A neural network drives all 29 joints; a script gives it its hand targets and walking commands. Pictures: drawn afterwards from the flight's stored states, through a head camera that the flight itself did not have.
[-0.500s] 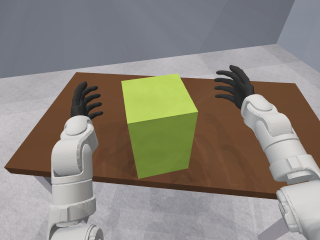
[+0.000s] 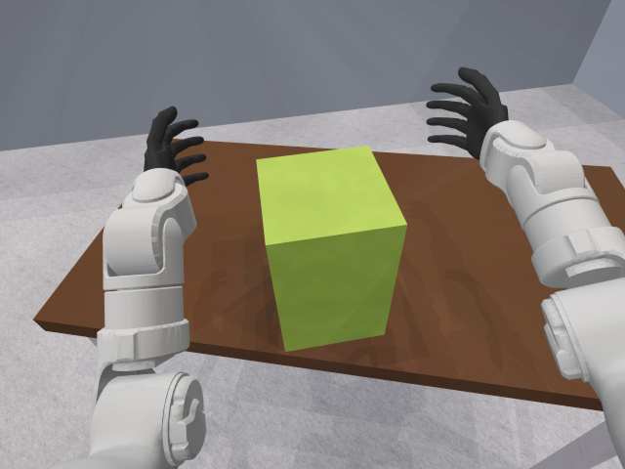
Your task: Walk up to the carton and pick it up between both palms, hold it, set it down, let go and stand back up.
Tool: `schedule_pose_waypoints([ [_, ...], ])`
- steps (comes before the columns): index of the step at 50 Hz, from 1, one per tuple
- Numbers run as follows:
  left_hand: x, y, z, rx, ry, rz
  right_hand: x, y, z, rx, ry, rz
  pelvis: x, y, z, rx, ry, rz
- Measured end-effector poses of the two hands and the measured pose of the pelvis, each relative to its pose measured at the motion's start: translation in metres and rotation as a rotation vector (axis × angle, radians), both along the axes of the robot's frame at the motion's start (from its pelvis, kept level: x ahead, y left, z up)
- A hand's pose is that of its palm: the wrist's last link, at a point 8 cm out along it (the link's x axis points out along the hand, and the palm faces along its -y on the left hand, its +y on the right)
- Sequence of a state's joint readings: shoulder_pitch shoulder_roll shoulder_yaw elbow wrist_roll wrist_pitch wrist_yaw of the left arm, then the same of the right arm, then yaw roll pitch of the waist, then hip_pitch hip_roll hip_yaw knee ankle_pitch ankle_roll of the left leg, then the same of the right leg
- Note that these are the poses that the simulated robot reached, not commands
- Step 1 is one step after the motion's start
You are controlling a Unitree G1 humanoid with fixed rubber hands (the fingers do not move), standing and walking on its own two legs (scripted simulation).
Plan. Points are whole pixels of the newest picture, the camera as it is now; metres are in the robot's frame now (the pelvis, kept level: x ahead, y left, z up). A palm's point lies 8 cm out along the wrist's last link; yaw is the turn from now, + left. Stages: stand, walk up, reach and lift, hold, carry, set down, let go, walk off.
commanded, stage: reach and lift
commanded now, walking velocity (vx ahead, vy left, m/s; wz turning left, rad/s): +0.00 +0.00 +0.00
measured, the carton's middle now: (325, 253) +0.41 +0.04 +0.04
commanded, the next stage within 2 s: none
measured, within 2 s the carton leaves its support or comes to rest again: neither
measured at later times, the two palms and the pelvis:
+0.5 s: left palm (192, 209) +0.36 +0.20 +0.16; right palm (464, 170) +0.46 -0.15 +0.16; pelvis +0.00 +0.00 +0.00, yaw +1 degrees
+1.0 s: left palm (206, 241) +0.36 +0.20 +0.10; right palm (431, 196) +0.46 -0.11 +0.12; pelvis +0.00 +0.00 +0.00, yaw +0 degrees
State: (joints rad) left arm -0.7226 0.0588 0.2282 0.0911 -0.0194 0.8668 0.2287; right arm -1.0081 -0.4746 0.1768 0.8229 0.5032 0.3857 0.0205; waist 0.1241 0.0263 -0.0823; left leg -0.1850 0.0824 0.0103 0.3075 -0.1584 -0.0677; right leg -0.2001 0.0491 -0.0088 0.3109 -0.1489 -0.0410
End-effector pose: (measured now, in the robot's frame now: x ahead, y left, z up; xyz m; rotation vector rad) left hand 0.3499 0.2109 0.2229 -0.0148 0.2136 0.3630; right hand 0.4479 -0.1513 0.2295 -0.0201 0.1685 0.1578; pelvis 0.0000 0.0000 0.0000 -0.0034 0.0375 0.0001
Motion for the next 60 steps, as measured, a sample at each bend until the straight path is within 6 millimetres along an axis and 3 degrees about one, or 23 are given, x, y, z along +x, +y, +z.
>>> schedule_pose_waypoints([
  [11, 0.021, -0.004, 0.007, 0.017, 0.01, -0.016, 0.018, 0.005, 0.008, 0.009, 0.026, -0.006, 0.001, 0.001, 0.0, -0.004, 0.024, 0.007],
  [16, 0.024, -0.007, -0.012, 0.009, 0.034, -0.022, 0.018, 0.002, -0.011, -0.003, 0.048, -0.013, 0.001, 0.001, 0.0, -0.004, 0.022, 0.008],
  [23, 0.017, -0.008, -0.054, -0.007, 0.066, -0.022, 0.011, 0.004, -0.055, -0.004, 0.069, -0.001, -0.002, 0.001, 0.0, -0.004, 0.031, 0.011],
  [30, 0.015, -0.012, -0.076, -0.007, 0.075, -0.022, 0.009, 0.011, -0.082, -0.009, 0.071, 0.007, -0.006, 0.002, -0.001, -0.002, 0.061, 0.01],
  [48, 0.015, -0.013, -0.117, 0.003, 0.038, -0.011, 0.011, 0.039, -0.109, -0.063, 0.051, 0.02, -0.001, 0.002, 0.0, -0.003, 0.078, 0.006],
  [60, 0.02, -0.028, -0.112, 0.004, 0.022, -0.028, 0.006, 0.044, -0.112, -0.052, 0.054, -0.006, -0.003, 0.002, 0.0, -0.006, 0.071, -0.001],
])
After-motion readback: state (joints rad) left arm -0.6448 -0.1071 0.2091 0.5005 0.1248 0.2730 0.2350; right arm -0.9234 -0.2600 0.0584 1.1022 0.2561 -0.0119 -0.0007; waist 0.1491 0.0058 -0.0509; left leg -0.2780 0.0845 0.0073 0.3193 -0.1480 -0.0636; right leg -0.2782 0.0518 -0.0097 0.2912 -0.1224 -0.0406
